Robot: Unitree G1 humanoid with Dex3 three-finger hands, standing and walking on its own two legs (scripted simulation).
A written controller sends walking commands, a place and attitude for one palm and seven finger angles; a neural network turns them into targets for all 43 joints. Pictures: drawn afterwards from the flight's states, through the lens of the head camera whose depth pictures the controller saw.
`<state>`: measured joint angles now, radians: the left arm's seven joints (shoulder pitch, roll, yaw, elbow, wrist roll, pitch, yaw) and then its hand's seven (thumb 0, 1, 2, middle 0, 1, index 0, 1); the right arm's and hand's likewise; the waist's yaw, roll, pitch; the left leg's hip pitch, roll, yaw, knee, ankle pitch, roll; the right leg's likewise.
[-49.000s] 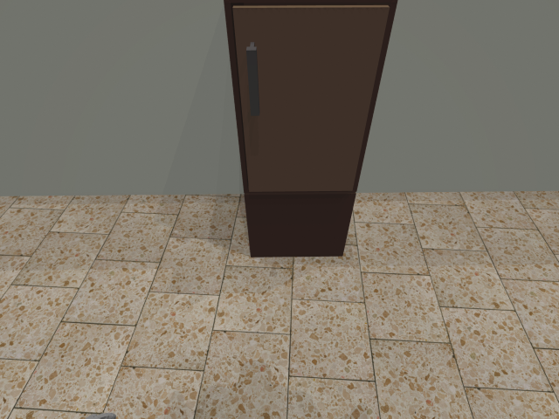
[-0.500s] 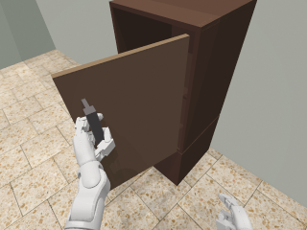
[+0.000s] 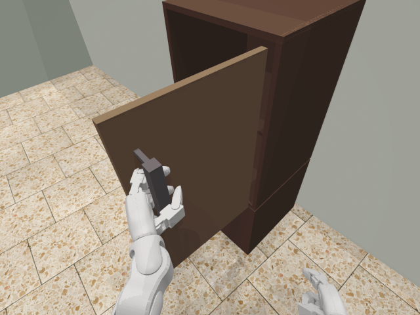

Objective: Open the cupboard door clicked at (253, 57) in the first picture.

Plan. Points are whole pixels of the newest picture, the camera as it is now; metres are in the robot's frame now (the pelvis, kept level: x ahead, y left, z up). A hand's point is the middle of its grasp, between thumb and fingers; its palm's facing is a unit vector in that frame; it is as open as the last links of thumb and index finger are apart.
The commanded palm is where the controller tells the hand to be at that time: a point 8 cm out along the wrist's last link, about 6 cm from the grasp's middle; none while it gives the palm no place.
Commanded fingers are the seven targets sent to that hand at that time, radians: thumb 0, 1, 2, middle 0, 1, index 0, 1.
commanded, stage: open thumb and fingers to let go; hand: left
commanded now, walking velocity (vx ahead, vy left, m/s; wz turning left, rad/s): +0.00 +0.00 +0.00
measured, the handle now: (154, 190) +0.32 +0.13 +0.10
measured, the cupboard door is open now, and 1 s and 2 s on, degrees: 87 84 85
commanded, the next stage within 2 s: slide the hand sideways off the handle in 0.60 s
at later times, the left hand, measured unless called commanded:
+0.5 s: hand (168, 205) +0.28 +0.10 +0.10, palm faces +0.36 -0.93 +0.01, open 14.5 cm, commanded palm +0.24 +0.14 +0.09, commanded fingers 0.00 -0.50 0.30 -0.17 -0.45 -0.17 -0.45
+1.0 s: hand (157, 217) +0.26 +0.11 +0.10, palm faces -0.10 -1.00 +0.02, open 16.3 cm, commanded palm +0.23 +0.15 +0.09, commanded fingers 0.00 -0.50 0.30 -0.15 -0.30 -0.15 -0.30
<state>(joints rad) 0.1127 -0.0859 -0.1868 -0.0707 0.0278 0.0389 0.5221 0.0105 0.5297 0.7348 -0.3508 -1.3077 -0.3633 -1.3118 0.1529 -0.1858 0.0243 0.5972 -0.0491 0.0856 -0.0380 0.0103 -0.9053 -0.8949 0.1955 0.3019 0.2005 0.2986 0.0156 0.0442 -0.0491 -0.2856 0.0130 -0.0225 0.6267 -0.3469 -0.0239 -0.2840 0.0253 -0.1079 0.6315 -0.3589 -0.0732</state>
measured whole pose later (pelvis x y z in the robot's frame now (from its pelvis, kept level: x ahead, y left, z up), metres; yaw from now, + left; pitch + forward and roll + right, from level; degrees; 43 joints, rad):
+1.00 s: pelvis -0.03 +0.04 +0.00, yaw -1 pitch -1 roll +0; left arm -0.02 0.08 -0.15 0.08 -0.14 -0.04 0.03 -0.01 -0.50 0.30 -0.16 -0.34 -0.14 -0.36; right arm 0.21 -0.21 0.06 0.58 0.02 0.00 -0.06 0.01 -0.90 -0.89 0.20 0.30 0.20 0.30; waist 0.03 0.04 -0.03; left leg -0.32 -0.02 0.00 0.66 -0.32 0.03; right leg -0.31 -0.01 -0.08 0.65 -0.32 -0.03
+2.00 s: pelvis -0.01 +0.02 -0.02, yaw +0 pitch +3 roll -1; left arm 0.55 0.20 0.08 -0.32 -0.26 -0.16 -0.19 -0.01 -0.50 0.30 -0.15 -0.30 -0.15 -0.30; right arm 0.26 -0.25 0.03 0.51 0.03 -0.19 -0.07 0.01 -0.90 -0.90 0.20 0.30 0.20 0.30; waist 0.03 0.06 -0.07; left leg -0.43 0.01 -0.02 0.80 -0.41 0.00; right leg -0.41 0.02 -0.11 0.76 -0.40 -0.05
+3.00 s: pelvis +0.01 +0.04 +0.02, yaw -2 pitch -4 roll +0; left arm 0.51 0.32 0.25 -0.42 -0.05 -0.07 0.12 0.00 0.25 0.62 -0.19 -0.30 -0.18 -0.30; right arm 0.20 -0.22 0.04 0.63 -0.01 -0.12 -0.08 0.01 -0.90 -0.89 0.20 0.30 0.20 0.30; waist 0.07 0.06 0.01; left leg -0.09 -0.01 0.02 0.44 -0.29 0.02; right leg -0.09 0.01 -0.06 0.42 -0.27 -0.02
